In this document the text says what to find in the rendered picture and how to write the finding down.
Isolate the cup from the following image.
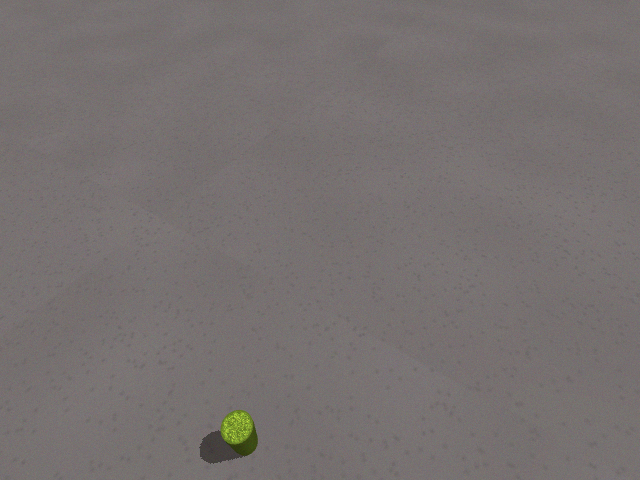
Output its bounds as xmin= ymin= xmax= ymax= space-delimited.
xmin=220 ymin=410 xmax=258 ymax=456

